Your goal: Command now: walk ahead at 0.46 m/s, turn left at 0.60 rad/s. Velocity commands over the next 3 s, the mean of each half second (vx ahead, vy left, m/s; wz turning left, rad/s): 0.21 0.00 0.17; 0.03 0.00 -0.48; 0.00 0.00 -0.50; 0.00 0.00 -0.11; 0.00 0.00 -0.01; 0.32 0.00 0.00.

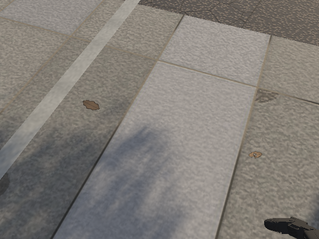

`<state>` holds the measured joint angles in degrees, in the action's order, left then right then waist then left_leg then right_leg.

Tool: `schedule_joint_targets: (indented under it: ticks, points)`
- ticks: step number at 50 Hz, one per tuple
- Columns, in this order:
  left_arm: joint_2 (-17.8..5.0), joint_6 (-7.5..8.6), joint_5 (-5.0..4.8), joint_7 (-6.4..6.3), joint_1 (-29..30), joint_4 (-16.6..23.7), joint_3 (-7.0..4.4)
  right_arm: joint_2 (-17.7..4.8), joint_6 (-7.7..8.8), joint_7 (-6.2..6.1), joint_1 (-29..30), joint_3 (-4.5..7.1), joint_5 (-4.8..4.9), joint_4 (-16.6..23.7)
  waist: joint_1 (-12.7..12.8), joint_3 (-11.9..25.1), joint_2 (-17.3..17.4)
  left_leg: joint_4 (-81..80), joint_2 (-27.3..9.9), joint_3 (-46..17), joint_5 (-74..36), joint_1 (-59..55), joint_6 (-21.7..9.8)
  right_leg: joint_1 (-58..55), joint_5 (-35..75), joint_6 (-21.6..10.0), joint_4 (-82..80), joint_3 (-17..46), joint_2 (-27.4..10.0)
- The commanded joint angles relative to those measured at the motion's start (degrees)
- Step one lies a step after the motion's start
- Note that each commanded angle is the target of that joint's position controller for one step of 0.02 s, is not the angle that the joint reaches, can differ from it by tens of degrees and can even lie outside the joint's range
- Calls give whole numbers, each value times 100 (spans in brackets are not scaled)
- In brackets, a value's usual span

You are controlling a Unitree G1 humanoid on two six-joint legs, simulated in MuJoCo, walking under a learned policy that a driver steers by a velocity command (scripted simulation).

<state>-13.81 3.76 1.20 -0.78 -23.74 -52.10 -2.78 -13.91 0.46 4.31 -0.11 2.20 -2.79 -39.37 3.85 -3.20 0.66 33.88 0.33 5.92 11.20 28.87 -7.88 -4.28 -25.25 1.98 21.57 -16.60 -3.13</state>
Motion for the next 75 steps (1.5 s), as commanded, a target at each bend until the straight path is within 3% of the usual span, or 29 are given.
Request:
schedule_joint_targets:
  ticks: [1, 2, 3, 4, 6, 8, 10, 17, 24, 27, 28, 29, 30, 31, 32, 34, 38, 46, 51, 52, 53, 54, 56, 57, 59, 64, 72, 74, 75]
  points:
    - [-1087, -68, -14, -48, -8, 420, -214, -1006, 126, -201, -2137, 407, -124, -276, -1209, 1456, -67, -646, -59, -716, 430, -3051, -577, 1347, 4731, -464, 3510, 166, -1064]
    - [-340, -44, -63, 75, -257, 884, -57, -1709, 116, -284, -1911, 551, -46, -137, -689, 1949, 1388, -790, -1994, -3694, -779, -4884, -1386, 4012, -814, -59, 5604, 334, 3]
    - [-879, -26, -5, 60, 430, 1019, -166, -1684, 48, -363, -2342, 575, 156, -19, -1158, 2265, 454, -1232, -2190, -4539, -2250, -4846, -1613, 4484, -775, -8, 6203, 1508, 252]
    - [-753, -5, -111, 49, 791, 1137, -129, -1519, 46, -428, -2044, 532, 197, -146, -954, 1494, 224, -1122, -2021, -3319, -3681, -4293, -1491, 4697, -96, -49, 6081, 1711, -78]
    - [-680, -38, -31, 4, 676, 1007, -91, -976, 86, -453, -1479, 386, 280, -145, -465, 659, -87, -1246, -1344, -2271, -4402, -2895, -982, 4139, 269, -46, 5148, 1747, -339]
    - [-670, -267, 99, 33, 265, 897, -100, -718, 119, -443, -1163, 269, 296, -69, -131, 704, 20, -1444, -1078, -1815, -4596, -2221, -797, 3504, 328, 24, 4742, 1722, -320]
    - [-528, -382, 59, 70, 76, 800, -74, -761, 204, -413, -1277, 252, 247, -161, -55, 824, 23, -1560, -999, -1488, -5094, -2017, -735, 3254, 605, 32, 4425, 1590, -210]
    - [-376, -450, -39, 106, 807, 781, 10, -575, 263, -508, -1614, 60, 157, -585, -366, 545, 345, -1810, -897, -687, -4742, -2254, -49, 3054, 1771, -188, 2638, 1635, -61]
    - [-472, -442, 25, 110, 1092, 970, -31, -800, 58, -667, -1765, 144, 167, -744, -537, 284, 340, -1063, -1404, -762, -4744, -3061, -360, 3169, 583, -455, 1895, 1425, 230]
    - [-422, -408, -5, 83, 746, 953, -51, -903, -6, -710, -1658, 211, 203, -743, -334, 391, 241, -180, -1313, -679, -4847, -3022, -208, 2533, 723, -702, 949, 1329, 404]
    - [-554, -355, 10, 62, 407, 912, -95, -955, 4, -728, -1550, 239, 219, -685, -106, 621, 39, 552, -1064, -457, -4469, -2611, 35, 1797, 1959, -883, 459, 1693, 243]
    - [-1174, -293, 59, 29, -15, 933, -249, -842, 40, -729, -1380, 207, 221, -415, 31, 957, -646, 2013, -436, -79, -2331, -1542, 372, 876, 4504, -1352, 264, 3206, -848]
    - [-1562, -339, -74, 28, -147, 840, -380, -432, -58, -677, -1358, 126, 229, -221, -58, 1099, -1691, 3177, 734, -173, 2519, -138, 619, 386, 7032, -2450, 127, 4659, -1923]
    - [-1285, -366, -204, 52, -159, 803, -323, -432, -153, -654, -1439, 94, 77, -354, -149, 1106, -712, 3681, 292, -861, 2563, -143, 685, 584, 6248, -2472, 69, 4306, -1833]
    - [-1119, -411, -160, 41, 293, 909, -300, -478, -176, -640, -1301, 113, 128, -357, -242, 567, -482, 3763, 200, -890, 2145, 81, 760, 1078, 5387, -2306, -84, 3888, -1492]
    - [-841, -524, -137, 3, 941, 1089, -218, -687, -184, -630, -1140, 173, 115, -298, -454, 179, -314, 3192, 16, -870, 1507, 199, 895, 1475, 4218, -1823, -321, 3416, -872]
    - [-1059, -510, -91, 37, 750, 1069, -306, -535, -261, -570, -1245, 121, 155, -256, -405, 643, -478, 2507, 100, -755, 1230, 3, 1110, 1241, 4259, -1648, -209, 3251, -556]
    - [-1260, -636, 7, 83, 805, 1228, -424, -607, -224, -618, -806, 76, 216, 51, -164, 604, -850, 1127, 191, -860, 1203, -414, 1047, 1527, 2624, -1505, -182, 4071, -459]
    - [-1200, -668, -83, 115, 1348, 1375, -424, -640, -39, -716, -1564, 68, 247, -28, -611, 620, -821, -1187, 288, -880, 451, -1916, 789, 2062, 2499, -929, 308, 4406, -102]
    - [-928, -642, -119, 104, 1264, 1443, -351, -1021, 5, -776, -1626, 146, 162, -16, -532, 589, -144, -1949, -562, -1687, 663, -2343, 599, 2576, 1402, -580, 911, 3999, 318]
    - [-534, -610, -157, 85, 957, 1557, -262, -1638, -25, -777, -1255, 253, 125, 169, -268, 537, 1276, -2348, -2079, -3384, 219, -2604, 24, 3544, -403, -260, 2079, 2673, 1354]
    - [-1088, -629, 70, 47, 916, 1438, -388, -1534, -69, -724, -1256, 261, 86, 158, -325, 491, 933, -2107, -2391, -3398, -515, -1921, -514, 3443, -908, -198, 3303, 2314, 1079]
    - [-1140, -681, 57, 113, 833, 1251, -444, -873, -66, -662, -845, 83, 142, 263, -90, 183, 448, -1931, -1742, -2336, -1078, -1553, -425, 3276, -306, -164, 4184, 2315, 807]
    - [-1100, -726, 42, 171, 754, 1194, -441, -803, -66, -668, -667, 62, 140, 325, -29, 212, 604, -1853, -1395, -1840, -1227, -1690, -245, 3329, -4, -111, 4425, 2217, 795]
    - [-1034, -773, -8, 270, 763, 1178, -403, -820, -55, -696, -827, 71, 127, 336, -168, 338, 803, -1668, -1199, -1340, -2054, -2089, -232, 3502, 149, 45, 4596, 2037, 780]
    - [-876, -838, -46, 336, 1334, 1407, -303, -974, -39, -686, -1497, 181, 135, 162, -567, 467, 825, -1497, -1534, -1203, -2296, -2924, -432, 3691, 35, 185, 3789, 1873, 590]
    - [-624, -772, -118, 252, 1229, 1441, -118, -1189, -85, -487, -1373, 265, 145, -4, -445, 597, 1016, -938, -1525, -884, -2568, -2229, -331, 1919, 163, -231, 1226, 1364, 641]
    - [-708, -642, 16, 176, 992, 1325, -86, -1093, -134, -477, -1451, 236, 220, -94, -254, 615, 554, -426, -1300, -623, -1746, -1564, 186, 855, 1609, -368, -484, 1687, 470]
    - [-1113, -554, 115, 131, 908, 1386, -124, -651, -154, -436, -1680, 120, 159, 15, -371, 829, -787, 626, -833, -214, 186, -662, 601, 103, 2057, -563, -885, 3371, -923]
